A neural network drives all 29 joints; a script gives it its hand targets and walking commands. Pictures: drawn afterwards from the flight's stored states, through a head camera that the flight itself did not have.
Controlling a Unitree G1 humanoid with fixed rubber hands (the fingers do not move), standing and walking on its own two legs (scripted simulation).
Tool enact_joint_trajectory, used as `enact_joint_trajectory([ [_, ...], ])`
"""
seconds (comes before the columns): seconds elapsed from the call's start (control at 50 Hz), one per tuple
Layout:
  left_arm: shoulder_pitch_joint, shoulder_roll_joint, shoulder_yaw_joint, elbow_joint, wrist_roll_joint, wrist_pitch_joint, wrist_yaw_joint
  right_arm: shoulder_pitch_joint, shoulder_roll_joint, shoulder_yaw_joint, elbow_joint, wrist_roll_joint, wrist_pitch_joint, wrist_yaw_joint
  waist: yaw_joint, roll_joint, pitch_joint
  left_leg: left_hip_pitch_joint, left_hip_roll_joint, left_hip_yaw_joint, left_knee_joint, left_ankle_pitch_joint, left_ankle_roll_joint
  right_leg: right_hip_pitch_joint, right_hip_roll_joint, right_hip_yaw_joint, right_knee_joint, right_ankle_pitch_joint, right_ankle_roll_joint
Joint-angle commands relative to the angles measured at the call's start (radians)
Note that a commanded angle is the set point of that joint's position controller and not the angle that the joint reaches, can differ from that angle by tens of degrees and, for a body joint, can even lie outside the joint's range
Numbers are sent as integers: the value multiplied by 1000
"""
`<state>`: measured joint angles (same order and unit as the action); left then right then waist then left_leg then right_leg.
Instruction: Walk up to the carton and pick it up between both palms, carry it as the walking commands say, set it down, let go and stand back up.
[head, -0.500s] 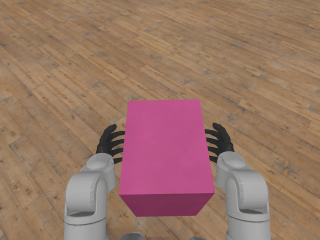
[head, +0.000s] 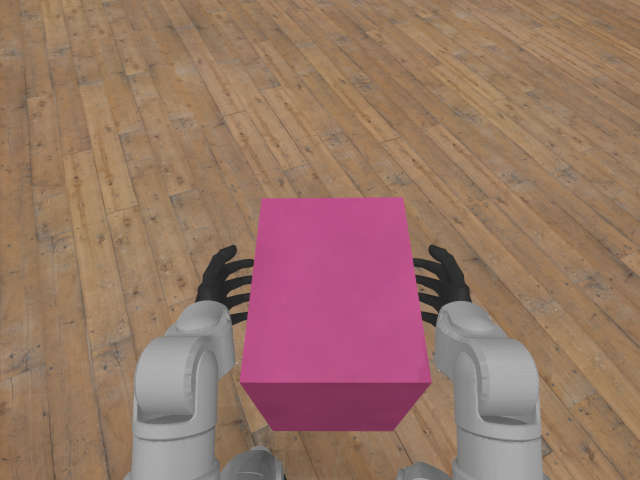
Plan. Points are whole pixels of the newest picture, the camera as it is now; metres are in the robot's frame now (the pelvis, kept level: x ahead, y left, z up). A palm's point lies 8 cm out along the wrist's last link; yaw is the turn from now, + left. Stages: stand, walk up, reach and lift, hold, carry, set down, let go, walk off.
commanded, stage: carry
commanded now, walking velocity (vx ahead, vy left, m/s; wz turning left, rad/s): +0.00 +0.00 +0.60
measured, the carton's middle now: (332, 324) +0.30 +0.00 +0.00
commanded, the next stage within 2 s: none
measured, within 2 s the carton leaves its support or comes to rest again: neither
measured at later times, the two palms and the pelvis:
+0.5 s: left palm (17, 466) +0.12 +0.25 +0.12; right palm (340, 382) +0.19 +0.00 +0.12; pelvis -0.11 +0.06 +0.02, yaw +14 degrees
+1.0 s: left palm out of the picture -0.04 +0.36 +0.11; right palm out of the picture +0.09 +0.13 +0.10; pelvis -0.21 +0.11 +0.01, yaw +30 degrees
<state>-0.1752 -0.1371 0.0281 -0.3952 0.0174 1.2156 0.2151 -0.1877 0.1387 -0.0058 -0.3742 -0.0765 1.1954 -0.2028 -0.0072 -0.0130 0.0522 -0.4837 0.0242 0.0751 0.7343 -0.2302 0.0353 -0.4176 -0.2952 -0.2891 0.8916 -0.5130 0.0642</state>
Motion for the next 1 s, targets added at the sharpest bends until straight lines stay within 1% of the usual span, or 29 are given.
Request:
enact_joint_trajectory([
  [0.0, -494, -1002, -603, -184, -292, -74, -143, -409, 993, 498, -170, 338, -51, 152, -10, 175, -478, 324, 256, -369, -354, 193, 141, -161, 152, 222, 373, -43, 23],
  [0.02, -504, -1027, -640, -237, -308, -85, -145, -387, 1005, 490, -196, 343, -66, 163, -6, 201, -523, 372, 219, -374, -371, 90, 105, -166, 153, 253, 357, 33, 31],
  [0.18, -416, -989, -602, -179, -255, -80, -137, -385, 991, 504, -175, 337, -77, 172, 0, 127, -555, 515, 190, -480, -432, 390, 79, -106, 225, 310, 160, 24, 9],
  [0.22, -413, -990, -592, -159, -261, -74, -146, -391, 977, 507, -191, 330, -71, 171, -3, 104, -545, 461, 195, -488, -492, 281, 82, -41, 265, 281, 78, 44, -5],
  [0.3, -350, -979, -564, -145, -259, -73, -142, -394, 981, 522, -204, 329, -63, 153, 30, 244, -608, 351, 76, -404, -627, 205, -74, 314, 355, 192, -326, -30, -63],
  [0.32, -376, -963, -569, -181, -268, -73, -145, -357, 960, 502, -192, 306, -63, 157, 34, 258, -593, 307, 37, -348, -647, 128, -140, 407, 374, 132, -439, -57, -68],
  [0.34, -390, -976, -559, -177, -265, -76, -141, -424, 952, 506, -228, 310, -61, 156, 81, 195, -593, 180, -69, -239, -498, 47, -314, 583, 301, 152, -691, -18, -150],
  [0.36, -438, -995, -552, -174, -275, -72, -136, -368, 947, 492, -187, 306, -48, 146, 66, -251, -573, 144, -236, -29, 183, -219, -300, 489, -29, 492, -743, 14, -303],
  [0.38, -416, -986, -536, -182, -267, -72, -142, -415, 925, 501, -179, 320, -42, 149, 36, -270, -422, -3, -114, -103, 559, -306, -207, 255, -250, 587, -704, 82, -351],
  [0.4, -443, -987, -562, -199, -265, -75, -139, -484, 931, 504, -227, 344, -48, 152, 14, -189, -329, -38, -33, -237, 752, -308, -147, 41, -259, 577, -668, 87, -332],
  [0.42, -494, -959, -556, -215, -261, -68, -144, -466, 931, 481, -175, 334, -50, 158, 1, -1, -261, -52, -9, -202, 755, -238, -132, -36, -182, 437, -665, 85, -256],
  [0.44, -580, -958, -578, -272, -289, -78, -148, -457, 984, 501, -157, 348, -56, 161, -16, 89, -236, -101, 30, -188, 674, -141, -99, 33, -134, 323, -582, 166, -193],
  [0.52, -430, -821, -486, -112, -211, -30, -119, -441, 859, 494, -131, 305, -12, 124, 10, -168, -298, -141, -34, -1, 281, -187, -97, 341, -67, 228, -350, 916, -161],
  [0.58, -302, -830, -443, -27, -182, -19, -99, -417, 831, 504, -139, 316, 7, 105, 10, -264, -391, 54, -34, 80, -162, -187, -65, 342, -79, 199, -243, 1014, -98],
  [0.6, -280, -811, -452, -43, -182, -21, -97, -332, 822, 491, -100, 311, 11, 108, -8, -219, -422, 206, -86, 106, -286, -54, -68, 269, -29, 115, -148, 952, -51],
  [0.62, -360, -860, -482, -83, -215, -25, -105, -345, 865, 474, -128, 305, -1, 110, -22, -111, -468, 364, -38, 1, -259, 142, -58, 114, 5, 77, -38, 704, -3],
  [0.66, -408, -943, -502, -117, -252, -54, -125, -427, 926, 502, -173, 331, -36, 109, -1, 246, -538, 644, 355, -623, -216, 1167, 112, -282, 217, 120, 264, -253, 78],
  [0.68, -354, -906, -476, -88, -238, -54, -128, -385, 902, 500, -169, 312, -35, 104, 5, 148, -519, 534, 357, -536, -223, 1080, 132, -205, 170, 217, 251, -230, 72],
  [0.7, -418, -945, -523, -157, -272, -58, -129, -417, 924, 514, -240, 327, -38, 114, -12, 86, -507, 446, 295, -488, -263, 746, 134, -146, 188, 246, 226, -162, 76],
  [0.72, -417, -964, -519, -124, -274, -59, -136, -369, 941, 514, -198, 317, -32, 119, -4, 68, -479, 391, 245, -429, -286, 555, 88, -159, 172, 256, 239, -86, 56],
  [0.74, -424, -955, -525, -129, -259, -65, -134, -408, 942, 512, -183, 331, -40, 131, -6, 178, -483, 310, 224, -389, -311, 315, 93, -124, 172, 259, 223, 3, 39],
  [0.76, -468, -972, -567, -210, -298, -80, -144, -380, 985, 526, -197, 339, -56, 135, -9, 161, -520, 286, 202, -402, -341, 206, 82, -62, 195, 260, 197, 42, 33],
  [0.84, -514, -1005, -626, -274, -321, -94, -148, -339, 1011, 511, -182, 333, -77, 150, -11, 265, -522, 349, 199, -452, -390, 249, 91, -35, 235, 269, 61, 23, -5],
  [0.88, -461, -963, -587, -243, -299, -88, -146, -314, 991, 508, -160, 315, -71, 135, -3, 216, -541, 261, 194, -445, -357, 276, 84, 109, 242, 291, -108, 60, -16],
  [0.9, -396, -943, -568, -224, -285, -88, -148, -330, 969, 538, -207, 318, -68, 133, 15, 116, -548, 203, 171, -427, -382, 182, 51, 236, 261, 266, -265, 114, -28],
  [0.92, -397, -957, -550, -210, -287, -83, -148, -337, 964, 543, -205, 306, -66, 124, 35, 72, -535, 129, 116, -354, -302, 197, -1, 382, 220, 266, -503, 191, -38],
  [0.94, -395, -935, -510, -173, -264, -84, -153, -380, 973, 560, -210, 310, -68, 119, 33, -126, -525, -4, -17, -179, -71, -3, -48, 504, 18, 441, -625, 280, -75],
  [0.96, -345, -938, -485, -121, -251, -75, -157, -441, 932, 570, -257, 316, -56, 116, 32, -331, -437, -170, -98, -63, 251, -308, -93, 487, -185, 562, -610, 484, -184],
  [0.98, -367, -934, -491, -106, -251, -62, -155, -460, 930, 554, -204, 322, -37, 117, 17, -195, -311, -200, -35, -49, 441, -305, -93, 296, -236, 506, -602, 444, -213],
])
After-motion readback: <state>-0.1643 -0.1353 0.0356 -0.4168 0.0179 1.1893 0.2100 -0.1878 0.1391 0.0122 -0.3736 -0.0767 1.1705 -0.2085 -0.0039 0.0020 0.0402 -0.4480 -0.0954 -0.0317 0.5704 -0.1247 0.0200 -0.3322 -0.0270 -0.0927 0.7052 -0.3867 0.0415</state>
